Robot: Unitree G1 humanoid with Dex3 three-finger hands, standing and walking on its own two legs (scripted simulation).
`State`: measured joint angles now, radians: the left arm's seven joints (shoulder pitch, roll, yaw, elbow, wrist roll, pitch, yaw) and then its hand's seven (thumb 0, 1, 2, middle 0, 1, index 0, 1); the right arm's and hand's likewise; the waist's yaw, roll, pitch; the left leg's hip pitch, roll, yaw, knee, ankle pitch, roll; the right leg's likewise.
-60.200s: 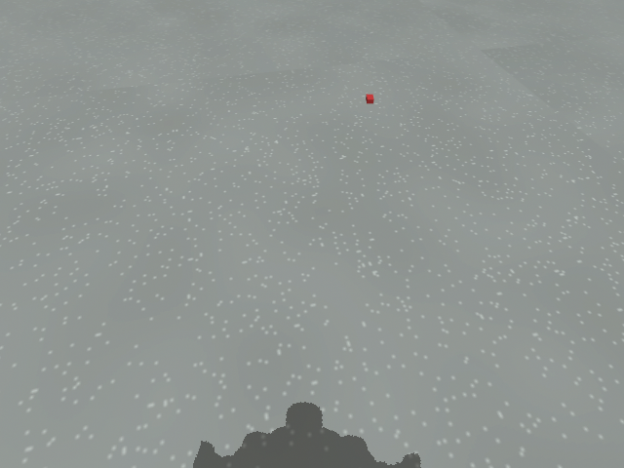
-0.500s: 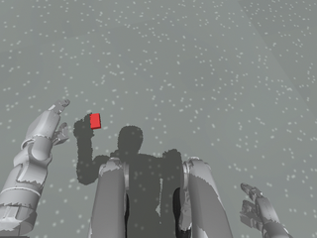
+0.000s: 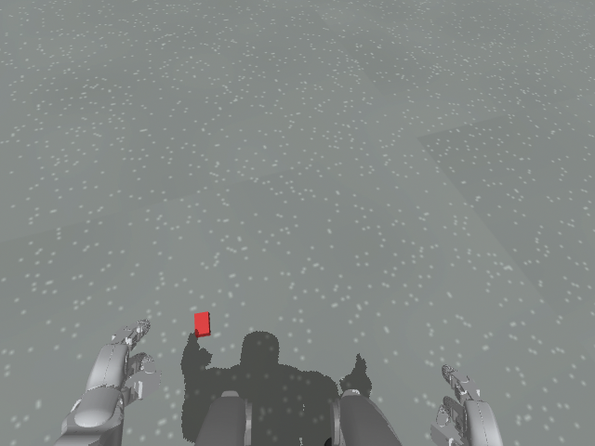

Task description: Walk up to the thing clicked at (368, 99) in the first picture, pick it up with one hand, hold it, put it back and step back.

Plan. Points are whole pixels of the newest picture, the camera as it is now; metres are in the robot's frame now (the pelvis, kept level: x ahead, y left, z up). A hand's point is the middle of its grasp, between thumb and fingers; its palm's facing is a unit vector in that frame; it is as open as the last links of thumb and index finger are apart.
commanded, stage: home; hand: left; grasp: from above
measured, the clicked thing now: (202, 324) +0.49 +0.25 -0.64
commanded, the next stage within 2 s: none
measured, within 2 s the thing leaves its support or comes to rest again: neither
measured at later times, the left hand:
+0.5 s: hand (134, 404) +0.19 +0.18 +0.01, palm faces +0.08 -0.98 -0.18, open 7.4 cm
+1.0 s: hand (134, 391) +0.20 +0.18 +0.01, palm faces +0.06 -0.98 -0.19, open 8.2 cm
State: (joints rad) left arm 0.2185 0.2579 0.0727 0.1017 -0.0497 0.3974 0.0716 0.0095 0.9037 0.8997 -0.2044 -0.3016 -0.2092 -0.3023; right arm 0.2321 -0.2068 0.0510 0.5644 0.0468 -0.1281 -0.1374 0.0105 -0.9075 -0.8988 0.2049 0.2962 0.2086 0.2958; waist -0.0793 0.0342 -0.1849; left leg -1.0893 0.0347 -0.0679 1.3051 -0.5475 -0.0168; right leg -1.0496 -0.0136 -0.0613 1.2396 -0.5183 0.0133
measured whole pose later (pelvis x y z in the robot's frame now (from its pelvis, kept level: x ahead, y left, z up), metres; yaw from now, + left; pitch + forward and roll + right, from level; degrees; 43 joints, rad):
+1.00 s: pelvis +0.04 +0.00 +0.06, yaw +1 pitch +10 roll -3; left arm 0.49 0.22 0.03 -0.12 -0.06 0.45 0.01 0.01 0.77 0.82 -0.19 -0.28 -0.19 -0.28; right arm 0.30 -0.21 0.03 0.56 0.01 -0.25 -0.19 0.01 -0.91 -0.90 0.21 0.30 0.21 0.30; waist -0.04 0.04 -0.16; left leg -0.68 0.03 -0.05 1.00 -0.49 -0.01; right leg -0.64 -0.02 -0.05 0.93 -0.46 0.02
